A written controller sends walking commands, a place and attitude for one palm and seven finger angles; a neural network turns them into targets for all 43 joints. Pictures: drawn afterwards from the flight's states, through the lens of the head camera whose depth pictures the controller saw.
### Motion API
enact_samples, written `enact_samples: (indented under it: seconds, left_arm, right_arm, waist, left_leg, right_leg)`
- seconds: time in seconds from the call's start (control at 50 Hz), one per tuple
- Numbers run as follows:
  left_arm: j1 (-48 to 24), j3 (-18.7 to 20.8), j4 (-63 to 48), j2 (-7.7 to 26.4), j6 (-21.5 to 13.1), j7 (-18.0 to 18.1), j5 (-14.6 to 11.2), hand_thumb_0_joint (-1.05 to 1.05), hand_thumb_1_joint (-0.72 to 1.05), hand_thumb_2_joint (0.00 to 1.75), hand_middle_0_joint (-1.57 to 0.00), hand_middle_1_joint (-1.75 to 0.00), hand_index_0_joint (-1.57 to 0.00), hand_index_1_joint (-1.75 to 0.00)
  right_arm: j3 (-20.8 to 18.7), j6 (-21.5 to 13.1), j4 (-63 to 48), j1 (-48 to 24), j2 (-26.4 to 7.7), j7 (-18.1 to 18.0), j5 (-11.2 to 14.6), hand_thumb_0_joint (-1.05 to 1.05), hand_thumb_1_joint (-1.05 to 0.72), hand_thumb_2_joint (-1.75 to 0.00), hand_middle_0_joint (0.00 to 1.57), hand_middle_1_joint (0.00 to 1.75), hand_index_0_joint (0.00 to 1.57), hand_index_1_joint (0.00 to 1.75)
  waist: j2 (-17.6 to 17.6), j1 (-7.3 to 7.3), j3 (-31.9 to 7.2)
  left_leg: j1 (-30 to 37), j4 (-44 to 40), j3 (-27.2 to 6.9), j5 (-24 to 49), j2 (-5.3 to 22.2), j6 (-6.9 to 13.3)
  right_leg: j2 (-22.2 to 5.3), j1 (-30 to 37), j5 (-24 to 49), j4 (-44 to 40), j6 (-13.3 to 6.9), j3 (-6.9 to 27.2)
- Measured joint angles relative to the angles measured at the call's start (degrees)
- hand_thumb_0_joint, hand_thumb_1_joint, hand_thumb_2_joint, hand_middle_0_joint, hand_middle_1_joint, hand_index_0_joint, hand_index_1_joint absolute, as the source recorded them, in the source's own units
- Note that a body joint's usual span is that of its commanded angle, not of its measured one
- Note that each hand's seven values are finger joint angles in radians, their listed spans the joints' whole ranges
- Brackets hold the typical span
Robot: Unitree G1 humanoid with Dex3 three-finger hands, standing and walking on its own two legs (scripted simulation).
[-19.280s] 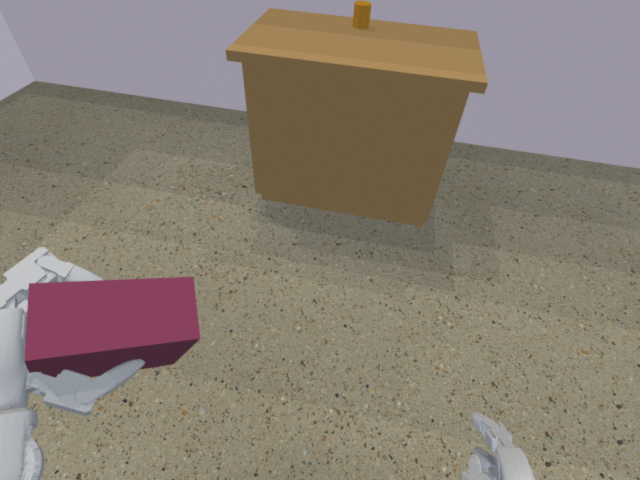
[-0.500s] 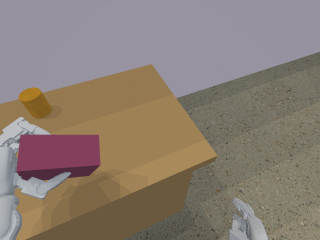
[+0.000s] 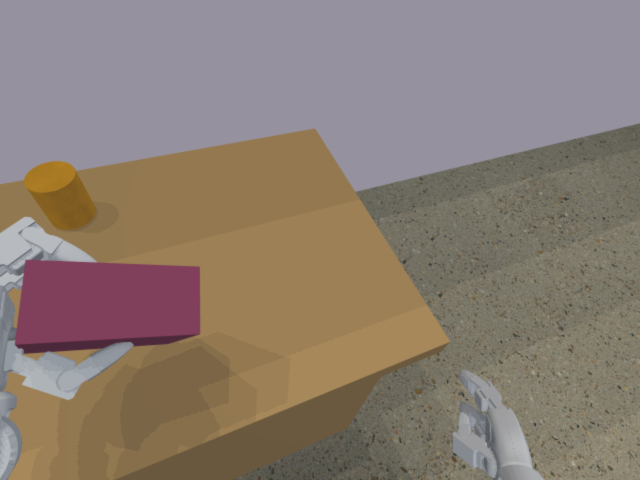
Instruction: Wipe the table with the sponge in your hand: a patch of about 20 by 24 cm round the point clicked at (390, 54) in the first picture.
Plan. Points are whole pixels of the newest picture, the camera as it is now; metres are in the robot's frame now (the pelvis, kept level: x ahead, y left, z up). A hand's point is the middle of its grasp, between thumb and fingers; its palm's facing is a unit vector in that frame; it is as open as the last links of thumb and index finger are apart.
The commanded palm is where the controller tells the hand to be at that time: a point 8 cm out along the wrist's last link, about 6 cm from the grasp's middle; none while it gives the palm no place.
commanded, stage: come to a stop and stand still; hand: left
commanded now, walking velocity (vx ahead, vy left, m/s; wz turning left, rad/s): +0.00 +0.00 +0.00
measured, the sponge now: (137, 310) +0.24 +0.20 +0.13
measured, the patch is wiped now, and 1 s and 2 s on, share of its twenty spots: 0.00 0.00 0.00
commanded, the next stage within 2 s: look again from close up in 0.02 s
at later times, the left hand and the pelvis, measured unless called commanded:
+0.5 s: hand (82, 344) +0.19 +0.22 +0.16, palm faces +0.39 -0.85 -0.35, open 10.0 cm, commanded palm +0.13 +0.25 +0.18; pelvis -0.02 -0.03 +0.00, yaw +0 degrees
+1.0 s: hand (133, 352) +0.19 +0.18 +0.17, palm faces +0.35 -0.86 -0.38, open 10.0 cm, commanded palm +0.13 +0.22 +0.18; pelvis -0.04 -0.06 +0.00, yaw -1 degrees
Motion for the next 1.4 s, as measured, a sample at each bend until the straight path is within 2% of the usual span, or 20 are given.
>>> enact_samples:
  seconds: [0.14, 0.32, 0.56, 0.82, 1.04, 1.2, 1.34, 1.4]
  left_arm:
    - [-0.1, 0.7, -2.7, -0.2, 0.0, 1.1, -0.3, -0.01, -0.49, 1.03, -0.73, -1.33, -0.76, -1.34]
    - [0.8, -0.4, 0.3, -1.1, 0.4, 0.8, -0.5, -0.01, -0.49, 1.03, -0.73, -1.33, -0.76, -1.34]
    - [-0.1, -1.7, 1.6, -2.4, 1.2, 0.9, -0.2, -0.01, -0.49, 1.03, -0.73, -1.33, -0.76, -1.34]
    - [-1.3, -0.3, 1.1, -1.3, 1.6, 0.5, -1.0, -0.01, -0.49, 1.03, -0.73, -1.33, -0.76, -1.34]
    - [0.4, 0.6, -3.1, -0.2, 1.5, -0.4, -1.7, -0.01, -0.49, 1.03, -0.73, -1.33, -0.76, -1.34]
    - [2.0, 1.1, -3.6, 0.3, 1.8, -0.5, -2.3, -0.01, -0.49, 1.03, -0.73, -1.33, -0.76, -1.34]
    - [3.8, 2.2, -5.9, 2.1, 0.4, -0.2, -1.9, -0.01, -0.49, 1.03, -0.73, -1.33, -0.76, -1.34]
    - [4.5, 3.6, -6.8, 3.5, -1.2, -0.3, -1.7, -0.01, -0.49, 1.03, -0.73, -1.33, -0.76, -1.34]
  right_arm:
    - [0.4, 0.6, 1.0, 1.2, -0.1, -0.4, 0.1, 0.01, -0.90, -0.90, 0.20, 0.30, 0.20, 0.30]
    - [0.4, 1.4, 1.8, 1.9, -0.3, -1.0, 0.3, 0.01, -0.90, -0.90, 0.20, 0.30, 0.20, 0.30]
    - [0.2, 0.1, 2.0, 2.5, -1.4, -1.8, 0.2, 0.01, -0.90, -0.90, 0.20, 0.30, 0.20, 0.30]
    - [0.1, -0.1, 1.0, 1.9, -0.2, -0.9, 0.5, 0.01, -0.90, -0.90, 0.20, 0.30, 0.20, 0.30]
    - [-0.3, -0.5, 1.0, 1.2, 0.3, -0.5, 0.2, 0.01, -0.90, -0.90, 0.20, 0.30, 0.20, 0.30]
    - [-1.5, 0.1, 0.8, 1.1, -1.3, -1.3, 0.2, 0.01, -0.90, -0.90, 0.20, 0.30, 0.20, 0.30]
    - [-2.4, 0.7, 1.4, 1.3, -2.1, -2.1, 0.0, 0.01, -0.90, -0.90, 0.20, 0.30, 0.20, 0.30]
    - [-2.4, 0.6, 1.6, 1.0, -1.8, -2.6, -0.3, 0.01, -0.91, -0.90, 0.20, 0.30, 0.20, 0.30]
  waist:
    - [0.5, 0.49, 1.1]
    - [2.2, 0.12, -0.5]
    - [1.4, 0.52, -1.0]
    - [0.1, 0.57, 0.1]
    - [0.5, 0.75, 1.3]
    - [1.2, -0.28, 0.5]
    - [-0.1, -1.13, 1.0]
    - [-0.8, -1.06, 1.5]
  left_leg:
    - [-0.2, -0.1, -0.9, 0.5, 0.6, -0.5]
    - [-0.1, -1.1, -0.9, 1.7, 1.0, -1.1]
    - [-0.4, -2.4, -0.7, 3.7, 1.6, -1.7]
    - [-1.3, -2.0, 0.0, 4.3, 2.2, -2.7]
    - [-3.8, 1.1, -0.7, 3.1, 4.6, -4.8]
    - [-6.1, 2.4, -1.4, 2.7, 6.1, -5.7]
    - [-8.3, 2.4, -2.1, 3.4, 6.2, -5.9]
    - [-8.8, 2.1, -1.9, 3.9, 5.8, -5.8]
  right_leg:
    - [0.5, 0.6, 1.0, -1.5, -0.3, -1.0]
    - [0.9, 0.7, 2.0, -2.3, -0.8, -1.0]
    - [1.6, 0.2, 3.9, -3.5, -1.8, -0.9]
    - [2.2, -1.9, 3.8, -1.4, -2.7, -0.3]
    - [4.3, -3.9, 3.1, 0.4, -4.8, -1.1]
    - [5.8, -5.4, 3.3, 0.0, -6.2, -1.9]
    - [5.8, -6.9, 4.3, -0.9, -6.2, -2.5]
    - [5.4, -7.8, 4.5, -0.3, -5.1, -2.3]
